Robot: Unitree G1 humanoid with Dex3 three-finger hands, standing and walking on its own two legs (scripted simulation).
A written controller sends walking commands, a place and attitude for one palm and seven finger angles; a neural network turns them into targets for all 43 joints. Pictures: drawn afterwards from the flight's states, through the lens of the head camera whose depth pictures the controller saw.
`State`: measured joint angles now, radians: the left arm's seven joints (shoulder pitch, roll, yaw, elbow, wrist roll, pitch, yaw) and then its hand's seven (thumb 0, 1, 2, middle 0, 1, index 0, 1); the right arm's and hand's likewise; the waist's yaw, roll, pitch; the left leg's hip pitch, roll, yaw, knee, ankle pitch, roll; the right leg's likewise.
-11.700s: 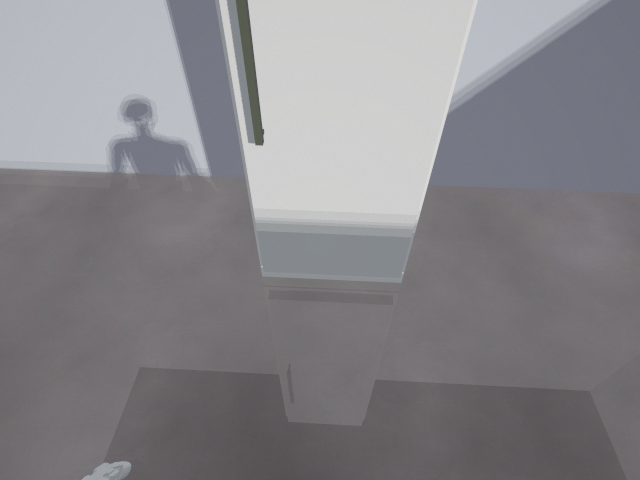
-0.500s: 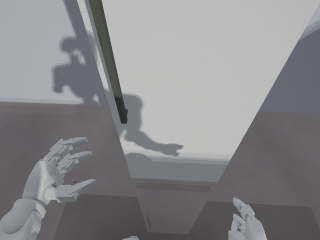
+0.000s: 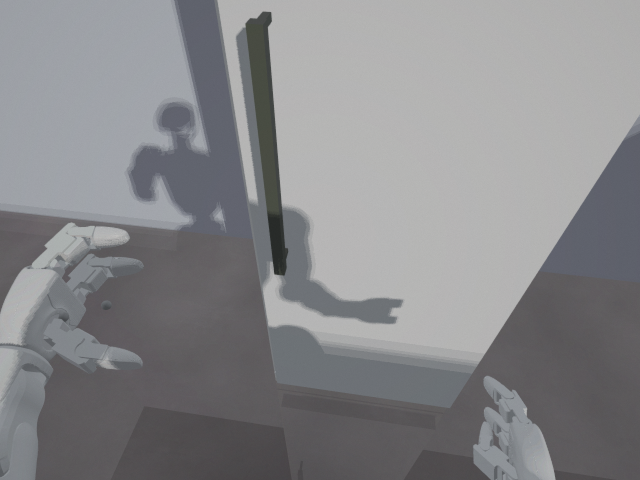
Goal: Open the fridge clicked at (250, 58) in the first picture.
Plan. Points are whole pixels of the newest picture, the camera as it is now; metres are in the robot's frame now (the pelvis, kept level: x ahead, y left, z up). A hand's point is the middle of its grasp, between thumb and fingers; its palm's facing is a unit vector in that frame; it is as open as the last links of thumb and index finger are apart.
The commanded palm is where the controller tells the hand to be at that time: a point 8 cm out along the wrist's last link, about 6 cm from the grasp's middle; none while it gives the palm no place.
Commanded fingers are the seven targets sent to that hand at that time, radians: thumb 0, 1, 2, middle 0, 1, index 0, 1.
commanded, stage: raise the hand to about handle height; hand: left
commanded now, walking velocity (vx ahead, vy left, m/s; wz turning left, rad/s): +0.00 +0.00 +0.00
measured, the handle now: (274, 171) +0.50 +0.12 +0.14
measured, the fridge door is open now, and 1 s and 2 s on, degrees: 0 0 0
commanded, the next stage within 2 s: move the hooked fingers beside the handle in 0.82 s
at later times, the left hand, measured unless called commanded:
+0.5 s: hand (107, 266) +0.28 +0.26 +0.16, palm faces -0.02 -1.00 -0.08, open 14.0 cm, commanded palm +0.24 +0.31 +0.18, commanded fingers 0.00 -0.50 0.30 -0.30 -1.20 -0.30 -1.20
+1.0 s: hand (108, 261) +0.28 +0.26 +0.17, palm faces +0.04 -1.00 -0.06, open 13.9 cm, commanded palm +0.25 +0.30 +0.18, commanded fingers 0.00 -0.50 0.30 -0.30 -1.20 -0.30 -1.20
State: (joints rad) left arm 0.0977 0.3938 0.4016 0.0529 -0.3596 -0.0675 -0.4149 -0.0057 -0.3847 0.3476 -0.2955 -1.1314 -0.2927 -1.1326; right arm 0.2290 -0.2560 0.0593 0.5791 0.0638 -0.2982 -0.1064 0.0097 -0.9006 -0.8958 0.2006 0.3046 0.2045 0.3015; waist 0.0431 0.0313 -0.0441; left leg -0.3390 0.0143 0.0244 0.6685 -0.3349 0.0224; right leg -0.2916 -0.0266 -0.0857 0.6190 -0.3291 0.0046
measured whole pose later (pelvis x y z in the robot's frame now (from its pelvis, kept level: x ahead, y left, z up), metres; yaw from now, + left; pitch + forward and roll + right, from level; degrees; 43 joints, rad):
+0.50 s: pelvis +0.00 -0.01 +0.01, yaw +0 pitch -1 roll -1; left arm -0.10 0.49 0.46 0.23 -0.33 0.13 -0.53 -0.01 -0.50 0.30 -0.30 -1.20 -0.30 -1.20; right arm 0.25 -0.29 0.07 0.60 0.08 -0.23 -0.10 0.01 -0.90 -0.90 0.20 0.30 0.21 0.30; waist 0.03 0.06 -0.01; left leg -0.25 0.01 0.03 0.54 -0.27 0.01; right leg -0.22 -0.02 -0.08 0.52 -0.28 -0.01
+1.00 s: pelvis +0.00 -0.02 +0.01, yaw -1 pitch -2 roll +0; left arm -0.10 0.46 0.48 0.23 -0.34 0.07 -0.50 -0.01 -0.50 0.30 -0.31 -1.20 -0.30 -1.21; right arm 0.23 -0.27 0.07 0.60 0.08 -0.23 -0.11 0.01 -0.90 -0.90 0.20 0.30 0.21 0.30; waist 0.04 0.05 -0.02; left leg -0.23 0.03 0.03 0.53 -0.27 0.00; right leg -0.20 -0.01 -0.08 0.52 -0.28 -0.02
